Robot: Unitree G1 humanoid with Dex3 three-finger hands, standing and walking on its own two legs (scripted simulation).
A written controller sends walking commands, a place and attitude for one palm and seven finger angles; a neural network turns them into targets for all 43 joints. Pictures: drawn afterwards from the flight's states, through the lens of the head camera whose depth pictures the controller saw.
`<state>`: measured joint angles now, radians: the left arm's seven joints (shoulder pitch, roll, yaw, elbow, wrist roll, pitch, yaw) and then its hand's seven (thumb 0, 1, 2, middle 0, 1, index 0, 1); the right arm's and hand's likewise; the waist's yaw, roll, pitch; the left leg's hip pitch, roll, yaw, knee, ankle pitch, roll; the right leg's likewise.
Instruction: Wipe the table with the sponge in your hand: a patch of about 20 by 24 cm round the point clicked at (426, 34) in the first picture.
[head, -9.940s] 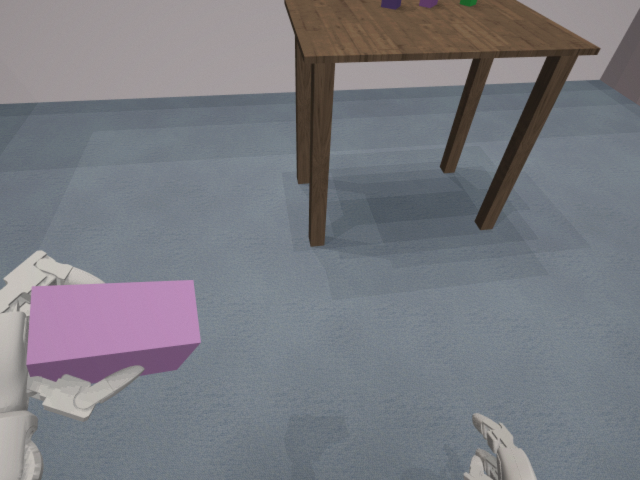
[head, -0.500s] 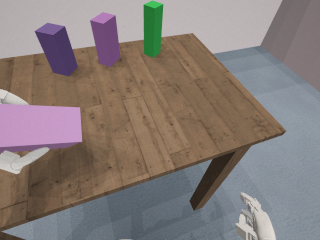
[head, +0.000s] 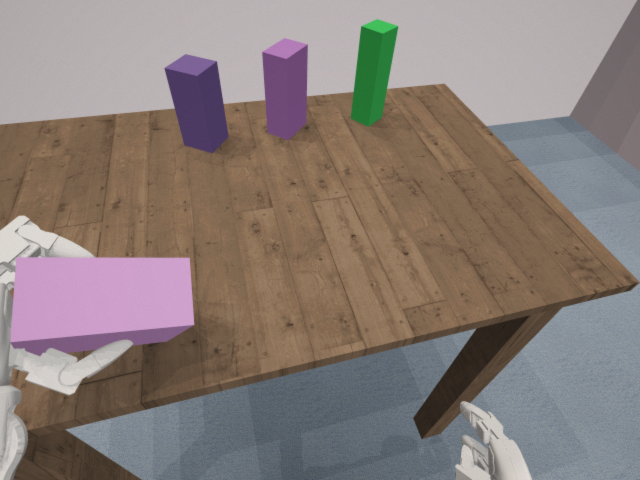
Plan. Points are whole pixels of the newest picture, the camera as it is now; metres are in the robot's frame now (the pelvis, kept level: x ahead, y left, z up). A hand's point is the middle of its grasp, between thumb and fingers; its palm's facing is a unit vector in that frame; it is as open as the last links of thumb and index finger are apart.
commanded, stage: come to a stop and stand still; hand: left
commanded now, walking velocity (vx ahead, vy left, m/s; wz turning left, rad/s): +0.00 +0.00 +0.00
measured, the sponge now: (131, 305) +0.23 +0.22 +0.15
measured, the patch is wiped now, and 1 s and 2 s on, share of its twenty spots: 0.00 0.00 0.00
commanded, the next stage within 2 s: look again from close up in 0.90 s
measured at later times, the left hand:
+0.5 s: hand (118, 266) +0.27 +0.24 +0.16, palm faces +0.41 -0.82 -0.39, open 10.5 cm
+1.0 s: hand (136, 260) +0.28 +0.23 +0.16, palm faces +0.40 -0.83 -0.39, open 10.5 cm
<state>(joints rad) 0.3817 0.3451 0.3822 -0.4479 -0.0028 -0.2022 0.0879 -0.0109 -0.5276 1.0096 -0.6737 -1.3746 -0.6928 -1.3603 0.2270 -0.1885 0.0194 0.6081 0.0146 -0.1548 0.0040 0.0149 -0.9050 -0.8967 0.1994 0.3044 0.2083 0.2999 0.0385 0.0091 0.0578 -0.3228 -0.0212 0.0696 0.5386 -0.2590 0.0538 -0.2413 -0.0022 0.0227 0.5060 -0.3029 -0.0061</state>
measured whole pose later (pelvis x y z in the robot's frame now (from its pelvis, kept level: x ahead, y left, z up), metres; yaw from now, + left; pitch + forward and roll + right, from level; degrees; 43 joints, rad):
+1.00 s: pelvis +0.07 -0.02 +0.01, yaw +2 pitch -1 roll -1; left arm 0.47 0.36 0.35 -0.49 -0.04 -0.13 0.12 -0.01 -0.53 1.01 -0.67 -1.37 -0.69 -1.36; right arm 0.18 -0.20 0.01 0.58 0.04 -0.06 -0.05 0.01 -0.91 -0.90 0.20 0.30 0.21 0.30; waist 0.01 -0.01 0.06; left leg -0.22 0.02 0.10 0.47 -0.24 0.04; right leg -0.12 0.03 0.05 0.41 -0.27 0.00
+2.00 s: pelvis +0.03 -0.06 +0.00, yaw -5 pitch +0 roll -2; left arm 0.52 0.42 0.41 -0.60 -0.08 -0.13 0.12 -0.01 -0.53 1.01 -0.68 -1.37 -0.69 -1.36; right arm 0.23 -0.21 -0.02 0.56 0.03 -0.06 -0.05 0.01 -0.91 -0.90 0.20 0.30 0.21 0.30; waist -0.02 -0.01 0.10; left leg -0.34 0.12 0.13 0.57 -0.23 -0.01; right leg -0.26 0.08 -0.03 0.50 -0.24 -0.05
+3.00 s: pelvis +0.03 -0.06 +0.00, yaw -4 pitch +0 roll -2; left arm 0.50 0.36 0.35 -0.57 -0.07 -0.12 0.12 -0.01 -0.53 1.02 -0.68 -1.37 -0.69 -1.35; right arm 0.24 -0.18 0.01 0.56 0.03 -0.09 -0.03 0.01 -0.91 -0.90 0.20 0.30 0.21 0.30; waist -0.01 0.02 0.06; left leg -0.34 0.11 0.09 0.58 -0.25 -0.01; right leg -0.25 0.07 -0.08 0.49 -0.25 -0.06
